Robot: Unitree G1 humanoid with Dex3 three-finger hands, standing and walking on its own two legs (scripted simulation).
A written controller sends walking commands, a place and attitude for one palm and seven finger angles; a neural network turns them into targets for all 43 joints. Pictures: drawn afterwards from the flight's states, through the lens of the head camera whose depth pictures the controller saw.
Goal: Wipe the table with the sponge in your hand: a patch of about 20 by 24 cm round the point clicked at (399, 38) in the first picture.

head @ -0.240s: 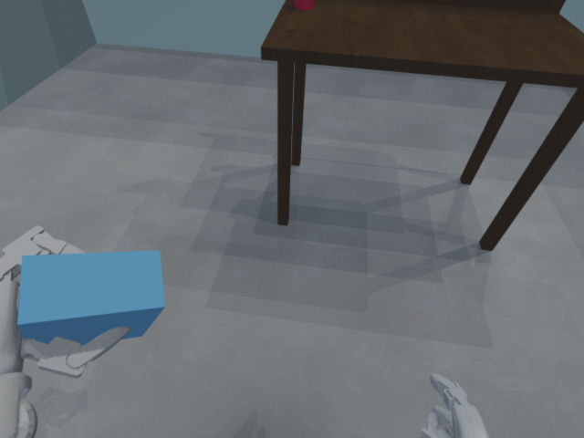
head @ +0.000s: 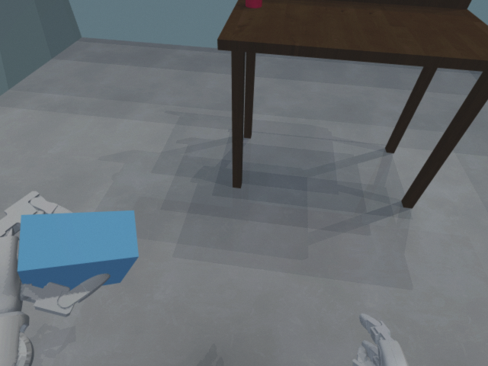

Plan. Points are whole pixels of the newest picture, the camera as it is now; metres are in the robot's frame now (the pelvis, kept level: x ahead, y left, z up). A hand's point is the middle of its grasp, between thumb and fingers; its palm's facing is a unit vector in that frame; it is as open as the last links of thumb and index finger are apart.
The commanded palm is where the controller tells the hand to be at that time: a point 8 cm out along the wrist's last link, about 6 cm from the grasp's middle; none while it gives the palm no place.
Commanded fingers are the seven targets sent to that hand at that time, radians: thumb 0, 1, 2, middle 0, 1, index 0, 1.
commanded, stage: stand and wait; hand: left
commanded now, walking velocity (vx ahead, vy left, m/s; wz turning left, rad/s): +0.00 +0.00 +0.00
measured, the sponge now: (95, 253) +0.22 +0.21 +0.14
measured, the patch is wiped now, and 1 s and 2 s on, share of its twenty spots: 0.00 0.00 0.00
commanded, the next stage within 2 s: look at it before walking up in 0.04 s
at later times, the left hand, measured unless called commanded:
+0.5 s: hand (75, 241) +0.23 +0.24 +0.15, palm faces +0.42 -0.83 -0.38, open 9.8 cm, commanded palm +0.19 +0.27 +0.18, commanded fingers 0.00 0.10 1.30 -1.20 -1.60 -1.20 -1.60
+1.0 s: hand (161, 156) +0.39 +0.17 +0.16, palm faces +0.25 -0.88 -0.41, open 9.8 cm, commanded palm +0.34 +0.21 +0.18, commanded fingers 0.00 0.10 1.30 -1.20 -1.60 -1.20 -1.60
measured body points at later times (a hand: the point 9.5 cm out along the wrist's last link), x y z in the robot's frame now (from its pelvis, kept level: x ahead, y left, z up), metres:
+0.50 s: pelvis +0.01 -0.01 -0.01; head +0.00 +0.00 +0.44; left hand +0.20 +0.28 +0.17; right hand +0.17 -0.23 -0.09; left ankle +0.04 +0.12 -0.74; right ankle +0.04 -0.12 -0.73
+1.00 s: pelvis +0.12 -0.03 +0.00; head +0.13 -0.03 +0.45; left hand +0.37 +0.21 +0.18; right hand +0.24 -0.28 -0.09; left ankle +0.13 +0.10 -0.74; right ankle +0.09 -0.13 -0.67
